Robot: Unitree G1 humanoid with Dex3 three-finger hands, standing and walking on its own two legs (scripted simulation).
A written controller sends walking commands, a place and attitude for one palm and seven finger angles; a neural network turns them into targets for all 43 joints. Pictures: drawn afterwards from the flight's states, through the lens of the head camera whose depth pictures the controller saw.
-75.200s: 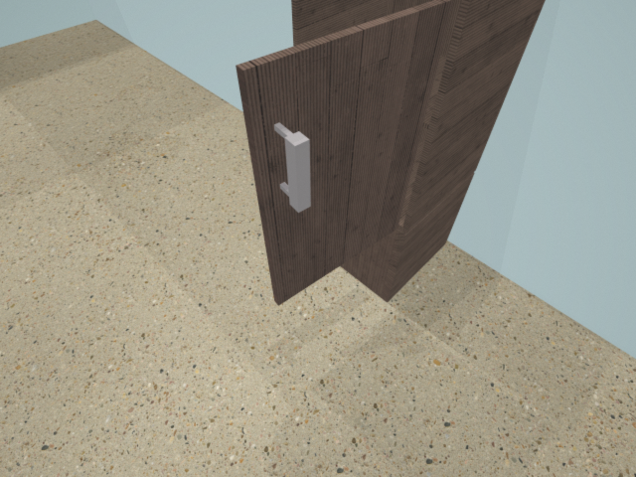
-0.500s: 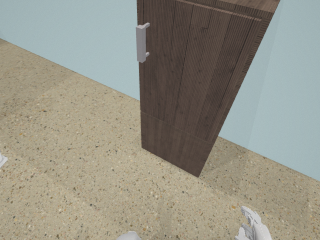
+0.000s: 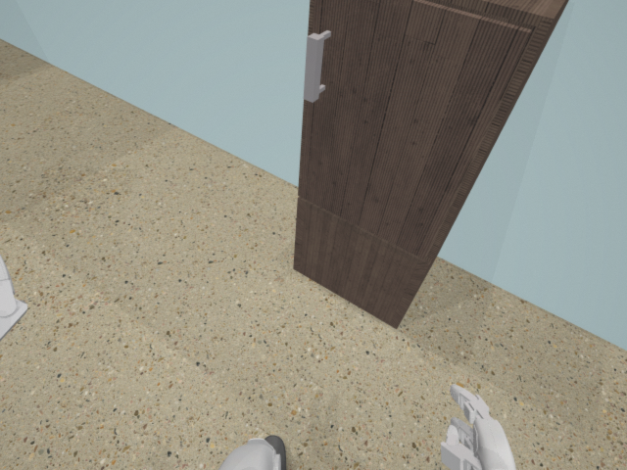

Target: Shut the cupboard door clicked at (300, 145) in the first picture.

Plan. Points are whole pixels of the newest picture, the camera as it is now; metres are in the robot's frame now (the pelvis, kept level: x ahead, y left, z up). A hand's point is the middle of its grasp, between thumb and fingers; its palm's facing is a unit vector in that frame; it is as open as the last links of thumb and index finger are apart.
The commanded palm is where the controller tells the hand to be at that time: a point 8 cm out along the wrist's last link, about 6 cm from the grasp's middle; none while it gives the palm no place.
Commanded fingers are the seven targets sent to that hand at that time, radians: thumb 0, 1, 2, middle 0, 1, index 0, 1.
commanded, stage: stop stepping back and stand still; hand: left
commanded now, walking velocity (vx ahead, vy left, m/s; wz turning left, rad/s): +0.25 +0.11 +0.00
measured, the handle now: (318, 66) +0.88 +0.09 +0.10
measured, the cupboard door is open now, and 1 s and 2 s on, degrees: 0 0 0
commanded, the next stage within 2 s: let the arm hang, fingers relaxed in 1.02 s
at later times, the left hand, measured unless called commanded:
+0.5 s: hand out of the picture +0.14 +0.30 +0.19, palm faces +0.35 -0.80 -0.49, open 7.4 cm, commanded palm +0.09 +0.33 +0.20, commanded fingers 0.00 0.90 0.90 -0.20 -0.30 -0.20 -0.30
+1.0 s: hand out of the picture +0.16 +0.31 +0.18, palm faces +0.36 -0.80 -0.48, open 7.4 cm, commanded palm +0.10 +0.35 +0.20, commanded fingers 0.00 0.90 0.90 -0.20 -0.30 -0.20 -0.30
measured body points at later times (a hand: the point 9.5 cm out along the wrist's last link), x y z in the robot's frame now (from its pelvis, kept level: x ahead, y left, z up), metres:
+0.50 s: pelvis -0.08 +0.04 +0.02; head -0.10 +0.06 +0.47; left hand +0.11 +0.34 +0.21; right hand +0.03 -0.20 -0.07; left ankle +0.02 +0.11 -0.72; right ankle -0.12 -0.03 -0.72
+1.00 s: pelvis -0.06 +0.06 +0.01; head -0.06 +0.06 +0.46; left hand +0.13 +0.35 +0.21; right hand +0.08 -0.17 -0.08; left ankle -0.02 +0.18 -0.72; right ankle -0.12 -0.03 -0.72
